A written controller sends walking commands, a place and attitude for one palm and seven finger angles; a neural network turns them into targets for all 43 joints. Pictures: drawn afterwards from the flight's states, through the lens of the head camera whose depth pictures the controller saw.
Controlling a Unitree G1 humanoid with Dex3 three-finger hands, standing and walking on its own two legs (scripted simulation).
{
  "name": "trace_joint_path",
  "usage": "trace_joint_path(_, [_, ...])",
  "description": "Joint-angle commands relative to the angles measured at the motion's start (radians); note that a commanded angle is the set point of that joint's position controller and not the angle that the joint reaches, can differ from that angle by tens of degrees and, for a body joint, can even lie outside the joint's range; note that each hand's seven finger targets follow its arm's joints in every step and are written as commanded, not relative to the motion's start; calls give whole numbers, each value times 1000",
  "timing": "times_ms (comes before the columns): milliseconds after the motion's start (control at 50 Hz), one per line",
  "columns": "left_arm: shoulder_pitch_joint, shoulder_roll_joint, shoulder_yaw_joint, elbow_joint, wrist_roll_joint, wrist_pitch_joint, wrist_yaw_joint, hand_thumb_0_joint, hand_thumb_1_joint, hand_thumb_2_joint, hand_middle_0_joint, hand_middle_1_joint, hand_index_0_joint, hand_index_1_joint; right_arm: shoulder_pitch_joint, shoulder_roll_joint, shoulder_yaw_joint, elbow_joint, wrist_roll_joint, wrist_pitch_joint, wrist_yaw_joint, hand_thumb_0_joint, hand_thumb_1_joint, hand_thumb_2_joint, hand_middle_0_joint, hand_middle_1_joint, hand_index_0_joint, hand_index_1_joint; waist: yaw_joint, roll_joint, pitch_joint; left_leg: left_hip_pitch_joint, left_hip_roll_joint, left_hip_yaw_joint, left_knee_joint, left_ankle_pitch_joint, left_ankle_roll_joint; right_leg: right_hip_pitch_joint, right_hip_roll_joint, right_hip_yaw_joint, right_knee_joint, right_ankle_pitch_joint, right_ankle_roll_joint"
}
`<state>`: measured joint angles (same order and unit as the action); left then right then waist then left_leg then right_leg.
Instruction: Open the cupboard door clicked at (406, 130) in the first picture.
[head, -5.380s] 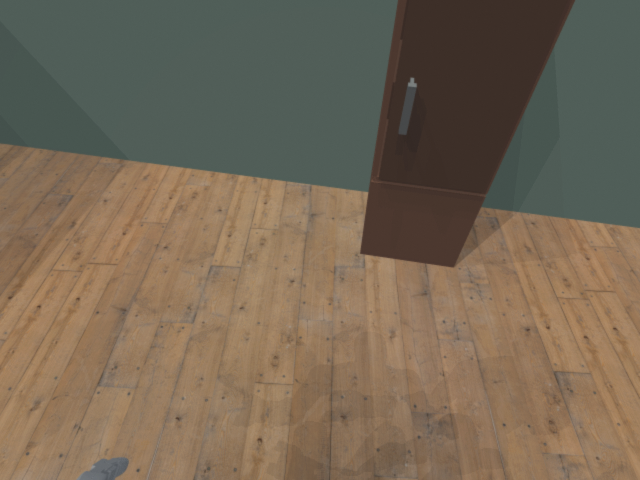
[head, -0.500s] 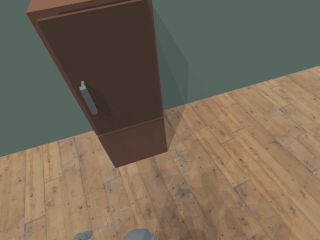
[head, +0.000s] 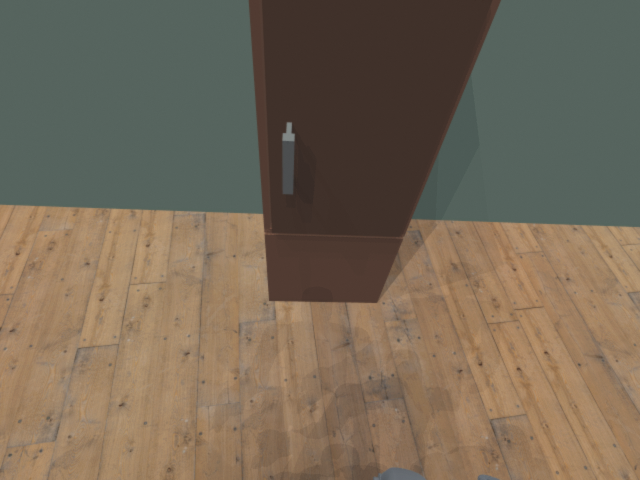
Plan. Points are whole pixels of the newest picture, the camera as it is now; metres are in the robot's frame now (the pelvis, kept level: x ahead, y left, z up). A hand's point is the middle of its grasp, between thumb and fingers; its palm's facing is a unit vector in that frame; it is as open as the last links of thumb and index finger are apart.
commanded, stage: take the last steps up to it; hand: left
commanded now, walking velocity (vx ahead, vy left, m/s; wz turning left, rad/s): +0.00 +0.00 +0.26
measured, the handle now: (288, 159) +0.69 +0.12 -0.07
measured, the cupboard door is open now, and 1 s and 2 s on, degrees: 0 0 0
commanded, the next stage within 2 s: come to a stop and stand still in 0.56 s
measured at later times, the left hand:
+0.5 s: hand out of the picture +0.04 +0.11 -0.16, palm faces +0.11 -0.97 -0.20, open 7.3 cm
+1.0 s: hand (234, 422) +0.21 +0.14 -0.18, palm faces +0.11 -0.97 -0.21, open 7.4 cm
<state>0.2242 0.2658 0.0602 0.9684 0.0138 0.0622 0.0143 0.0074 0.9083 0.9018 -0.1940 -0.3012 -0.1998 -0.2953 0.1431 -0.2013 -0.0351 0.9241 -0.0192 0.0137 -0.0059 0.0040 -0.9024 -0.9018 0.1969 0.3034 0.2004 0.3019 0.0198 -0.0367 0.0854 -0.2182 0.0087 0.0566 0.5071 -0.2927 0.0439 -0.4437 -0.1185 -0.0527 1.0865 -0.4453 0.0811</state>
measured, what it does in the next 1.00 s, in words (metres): walks ahead: right foot, then left foot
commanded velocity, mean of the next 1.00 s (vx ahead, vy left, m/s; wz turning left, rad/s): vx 0.04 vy -0.08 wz -0.01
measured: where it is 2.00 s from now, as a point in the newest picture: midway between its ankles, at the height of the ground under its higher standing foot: outside the picture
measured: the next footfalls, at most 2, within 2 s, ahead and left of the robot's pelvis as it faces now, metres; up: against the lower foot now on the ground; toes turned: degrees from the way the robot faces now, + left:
right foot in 0.28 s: +0.05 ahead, -0.13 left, +0.00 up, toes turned -3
left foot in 0.72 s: +0.24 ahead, +0.07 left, +0.00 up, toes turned +12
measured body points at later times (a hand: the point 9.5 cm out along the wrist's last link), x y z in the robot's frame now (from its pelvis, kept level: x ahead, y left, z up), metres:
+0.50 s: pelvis +0.08 -0.05 +0.00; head +0.09 -0.07 +0.45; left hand +0.03 +0.16 -0.15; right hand +0.09 -0.29 -0.16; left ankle +0.07 +0.09 -0.67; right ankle +0.01 -0.12 -0.74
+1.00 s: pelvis +0.17 -0.05 +0.00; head +0.21 -0.04 +0.45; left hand +0.21 +0.19 -0.16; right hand +0.27 -0.28 -0.15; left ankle +0.20 +0.06 -0.74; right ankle +0.19 -0.20 -0.68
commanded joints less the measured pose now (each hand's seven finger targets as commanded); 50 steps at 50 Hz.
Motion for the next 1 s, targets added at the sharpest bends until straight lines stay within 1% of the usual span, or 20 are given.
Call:
trace_joint_path(0, [4,45,11,-61,-2,-23,0,0,900,900,-200,-300,-200,-300,71,-184,-41,-23,3,-13,-17,0,-900,-900,200,300,200,300,-29,174,-112,135,223,-181,-166,647,114,-33,13,16,-49,57,12])
trace_joint_path(40, [-11,27,4,-62,-2,-23,2,0,900,900,-200,-300,-200,-300,88,-174,-40,-13,-2,-14,-17,0,-900,-900,200,300,200,300,-38,160,-102,124,237,-209,-186,558,126,-11,22,18,-116,48,10])
trace_joint_path(140, [-42,0,-14,-52,9,-46,-13,0,900,900,-200,-300,-200,-300,124,-163,-43,25,-15,-19,-17,0,-900,-900,200,300,200,300,-61,165,-73,101,249,-297,-251,95,134,60,53,-2,-340,-5,-22])
trace_joint_path(220, [75,0,-11,7,9,-70,-19,0,900,900,-200,-300,-200,-300,117,-139,-39,55,-8,-21,-17,0,-900,-900,200,300,200,300,-4,103,-47,-45,195,-261,-150,-32,73,307,85,-26,-658,167,-46])
trace_joint_path(240, [132,31,-3,29,14,-81,-15,0,900,900,-200,-300,-200,-300,126,-101,-33,62,-1,-26,-15,0,-900,-900,200,300,200,300,17,-3,-60,-146,137,-192,-25,-69,33,437,25,55,-738,168,-65])
trace_joint_path(260, [194,97,11,51,22,-92,-5,0,900,900,-200,-300,-200,-300,131,-31,-16,47,8,-33,-13,0,-900,-900,200,300,200,300,33,-240,-63,-320,14,-40,194,-184,-21,544,-166,315,-833,116,-141])
trace_joint_path(280, [241,135,17,54,14,-87,0,0,900,900,-200,-300,-200,-300,59,-56,-17,10,1,-27,-10,0,-900,-900,200,300,200,300,70,-258,-9,-402,2,-31,367,-338,-28,466,-278,449,-913,36,-233])
trace_joint_path(320, [195,63,13,57,8,-92,8,0,900,900,-200,-300,-200,-300,37,-85,-34,31,-7,-17,0,0,-900,-900,200,300,200,300,43,-190,109,-433,54,-77,549,-204,-16,319,-228,409,-980,-97,-256])
trace_joint_path(360, [146,9,-4,52,5,-100,8,0,900,900,-200,-300,-200,-300,63,-58,-37,59,-9,-15,9,0,-900,-900,200,300,200,300,-4,-45,116,-401,78,-55,592,-95,-32,278,-168,263,-949,46,-246])
trace_joint_path(400, [147,-23,-12,59,5,-113,9,0,900,900,-200,-300,-200,-300,107,-27,-35,86,-11,-12,12,0,-900,-900,200,300,200,300,-28,-7,78,-361,80,-33,588,-25,-47,280,-118,150,-924,234,-230])
trace_joint_path(480, [214,-35,-22,106,8,-129,12,0,900,900,-200,-300,-200,-300,86,-5,-28,84,-8,-17,8,0,-900,-900,200,300,200,300,-25,-62,17,-375,87,9,483,-9,-65,382,-103,81,-862,594,-244])
trace_joint_path(600, [296,-29,-23,180,14,-120,20,0,900,900,-200,-300,-200,-300,4,28,-11,83,-3,-41,7,0,-900,-900,200,300,200,300,4,-83,-6,-278,52,87,220,-30,-36,464,-97,58,-745,909,-239])
trace_joint_path(660, [260,-37,-28,189,-1,-115,24,0,900,900,-200,-300,-200,-300,173,12,-9,154,-5,-54,-18,0,-900,-900,200,300,200,300,-76,-56,-88,-6,-5,101,0,194,-19,429,-36,13,-507,1073,-177])
trace_joint_path(680, [266,-66,-33,180,-11,-109,26,0,900,900,-200,-300,-200,-300,268,-40,-18,182,-9,-61,-33,0,-900,-900,200,300,200,300,-106,15,-165,226,109,-4,-10,577,15,281,6,-1,-351,918,-126])
trace_joint_path(700, [313,-109,-44,173,-27,-104,32,0,900,900,-200,-300,-200,-300,356,-112,-29,194,-6,-62,-45,0,-900,-900,200,300,200,300,-111,228,-291,438,357,-249,45,1110,140,93,87,-36,-149,321,-74])
trace_joint_path(720, [318,-104,-42,164,-27,-96,40,0,900,900,-200,-300,-200,-300,350,-123,-19,201,13,-48,-54,0,-900,-900,200,300,200,300,-84,237,-288,335,465,-307,-38,1338,229,124,108,40,-30,-198,-70])
trace_joint_path(740, [296,-91,-35,172,-15,-76,47,0,900,900,-200,-300,-200,-300,260,-111,-11,194,15,-44,-61,0,-900,-900,200,300,200,300,-58,197,-204,235,450,-245,-81,1202,231,129,75,92,-2,-201,-69])
trace_joint_path(800, [196,-95,-23,131,1,-41,37,0,900,900,-200,-300,-200,-300,107,-60,-11,149,12,-30,-66,0,-900,-900,200,300,200,300,-24,133,19,-2,364,-138,-158,928,170,84,24,74,-83,-108,-47])
trace_joint_path(900, [183,-81,4,80,6,-8,26,0,900,900,-200,-300,-200,-300,43,-104,-41,97,2,-13,-54,0,-900,-900,200,300,200,300,-4,139,-97,46,328,-60,-134,827,144,53,63,46,-50,1,-41])
trace_joint_path(980, [117,-61,18,21,3,-5,19,0,900,900,-200,-300,-200,-300,-33,-124,-61,48,-11,0,-34,0,-900,-900,200,300,200,300,3,239,-103,-19,298,-23,-125,614,117,85,64,31,-140,42,-45])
